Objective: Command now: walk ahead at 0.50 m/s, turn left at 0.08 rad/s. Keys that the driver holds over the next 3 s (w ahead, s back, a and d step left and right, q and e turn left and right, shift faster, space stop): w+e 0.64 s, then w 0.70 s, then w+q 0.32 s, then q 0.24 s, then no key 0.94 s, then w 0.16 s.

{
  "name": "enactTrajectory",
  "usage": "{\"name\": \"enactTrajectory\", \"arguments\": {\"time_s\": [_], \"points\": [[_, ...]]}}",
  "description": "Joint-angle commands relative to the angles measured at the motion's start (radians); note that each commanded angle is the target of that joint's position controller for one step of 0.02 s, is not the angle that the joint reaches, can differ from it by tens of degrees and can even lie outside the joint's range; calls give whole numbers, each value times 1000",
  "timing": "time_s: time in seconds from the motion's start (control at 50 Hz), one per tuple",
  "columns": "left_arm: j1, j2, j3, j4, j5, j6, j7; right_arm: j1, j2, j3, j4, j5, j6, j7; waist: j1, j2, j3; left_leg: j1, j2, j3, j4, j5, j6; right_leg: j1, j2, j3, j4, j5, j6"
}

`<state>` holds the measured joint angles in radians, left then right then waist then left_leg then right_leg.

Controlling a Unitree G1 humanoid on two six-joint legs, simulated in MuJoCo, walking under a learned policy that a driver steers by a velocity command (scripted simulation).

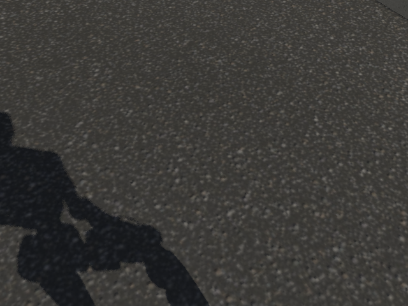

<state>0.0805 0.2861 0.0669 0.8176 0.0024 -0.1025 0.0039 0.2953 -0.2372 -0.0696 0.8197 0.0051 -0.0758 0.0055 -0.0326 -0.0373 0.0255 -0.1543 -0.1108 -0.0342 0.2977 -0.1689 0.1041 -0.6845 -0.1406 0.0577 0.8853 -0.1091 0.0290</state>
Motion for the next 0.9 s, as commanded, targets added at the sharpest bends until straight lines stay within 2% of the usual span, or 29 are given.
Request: {"name": "enactTrajectory", "arguments": {"time_s": [0.02,0.1,0.18,0.22,0.24,0.26,0.28,0.3,0.32,0.34,0.36,0.38,0.4,0.42,0.46,0.5,0.58,0.64,0.68,0.72,0.74,0.76,0.78,0.8,0.82,0.84,0.86,0.88,0.9], "points": [[-29,33,-1,-41,-7,-3,-8,9,-151,-31,-47,0,-18,-13,-13,102,-24,-21,227,-69,-116,307,119,73,25,-51,-189,225,-7],[-118,44,-7,-71,-23,-7,-27,50,-165,-31,-11,-6,-23,-10,-55,107,24,97,288,-62,-127,219,102,29,47,-54,-299,274,-46],[-146,54,-9,-107,-27,-15,-62,59,-177,-36,11,-5,-4,-21,-45,101,37,275,355,-29,-47,406,76,-47,79,-54,-336,106,-102],[-65,83,4,-96,-24,-12,-69,22,-199,-40,-2,-8,6,-29,6,131,-33,291,345,13,65,730,49,93,137,-106,-331,23,-134],[34,113,22,-74,-20,-8,-66,2,-208,-40,-9,-7,14,-33,62,135,-97,277,323,44,198,889,31,233,180,-139,-338,9,-155],[181,156,45,-41,-18,-2,-59,-16,-205,-35,-21,-7,19,-38,137,107,-176,181,281,82,405,877,-3,453,188,-115,-364,66,-188],[323,244,69,-28,-14,6,-47,31,-166,-16,-48,-29,9,-41,158,-51,-297,-92,210,119,749,498,-51,771,-14,180,-344,120,-283],[337,244,66,-31,-26,7,-49,112,-60,17,-55,-24,-22,-20,100,-272,-405,-478,3,22,1072,-348,-117,1068,-203,715,-505,-61,-465],[333,174,47,-27,-30,12,-47,43,-153,3,-65,6,-55,-2,145,-151,-368,-604,68,-111,1132,-348,-86,1075,-173,715,-573,-225,-412],[280,141,39,-49,-23,15,-40,-58,-173,1,-102,34,-71,6,147,-82,-236,-652,113,-95,1100,-275,-71,955,-143,579,-584,-219,-369],[218,128,33,-65,-16,14,-41,-106,-163,3,-116,20,-78,3,107,40,-131,-627,153,-78,1008,-217,-69,782,-108,481,-605,-116,-347],[174,108,26,-81,-12,12,-37,-116,-174,-6,-121,-7,-74,-6,72,66,-99,-562,184,-75,914,-183,-78,667,-81,418,-618,-9,-335],[151,105,22,-95,-5,13,-34,-101,-168,-10,-126,-17,-64,-8,42,45,-81,-503,196,-72,874,-174,-88,587,-54,383,-639,62,-336],[142,108,24,-102,-8,16,-31,-80,-158,-10,-129,-21,-54,-11,24,23,-73,-480,203,-66,824,-171,-101,545,-38,356,-654,104,-339],[155,128,30,-109,-13,15,-20,-80,-136,-5,-138,-23,-37,-18,16,4,-60,-466,205,-39,724,-140,-131,473,-18,291,-669,190,-341],[180,157,41,-110,-20,19,-7,-145,-117,4,-164,-25,-30,-23,34,-1,-46,-456,191,-21,584,-16,-158,427,15,237,-675,204,-319],[242,155,43,-103,-30,39,6,-279,-92,14,-200,-13,-39,-13,95,-36,-46,-354,125,-8,312,234,-170,398,71,201,-636,120,-254],[286,147,43,-97,-35,53,9,-332,-116,6,-225,0,-50,-1,111,-52,-47,-335,103,-32,222,212,-160,473,44,282,-573,53,-240],[291,139,41,-97,-28,57,12,-316,-139,-3,-223,2,-61,9,99,-72,-53,-318,107,-37,183,161,-135,547,8,331,-520,40,-228],[275,123,36,-100,-22,59,11,-226,-154,-15,-201,-4,-72,10,46,-93,-73,-198,105,-10,125,135,-88,567,17,337,-441,118,-202],[266,89,23,-109,-16,55,7,-131,-184,-28,-185,-17,-77,4,-1,-82,-145,-34,154,-43,133,138,-43,534,63,296,-314,180,-172],[268,44,4,-131,2,50,6,25,-242,-42,-172,-28,-77,-3,-61,32,-277,211,318,-221,152,142,29,406,129,208,-39,18,-135],[421,4,-9,-137,-31,38,5,111,-313,-66,-114,-28,-61,8,2,393,-351,473,499,-669,61,-68,194,58,253,99,254,-438,-73],[396,99,4,-115,-40,33,6,104,-217,-45,-126,1,-57,14,-28,271,-270,446,500,-738,13,-284,177,-76,189,144,370,-461,-66],[278,140,15,-130,-36,33,3,65,-165,-31,-130,5,-52,12,-52,164,-144,336,457,-589,5,-274,136,-114,159,133,398,-369,-65],[211,126,12,-146,-24,32,3,19,-157,-22,-139,-7,-45,12,-36,88,-86,226,415,-480,-12,-165,118,-92,125,93,375,-301,-62],[172,114,13,-160,-11,28,0,-10,-143,-16,-135,-11,-41,13,-18,77,-39,147,382,-412,-34,-60,121,-83,97,76,317,-254,-59],[176,100,13,-164,-10,28,-5,-25,-131,-9,-134,-18,-41,13,8,104,-35,91,353,-354,-55,14,113,-37,68,62,275,-225,-57],[188,84,11,-163,-14,29,-8,-28,-125,-7,-130,-16,-42,14,20,131,-40,62,334,-317,-73,61,115,-5,60,46,238,-215,-52]]}}
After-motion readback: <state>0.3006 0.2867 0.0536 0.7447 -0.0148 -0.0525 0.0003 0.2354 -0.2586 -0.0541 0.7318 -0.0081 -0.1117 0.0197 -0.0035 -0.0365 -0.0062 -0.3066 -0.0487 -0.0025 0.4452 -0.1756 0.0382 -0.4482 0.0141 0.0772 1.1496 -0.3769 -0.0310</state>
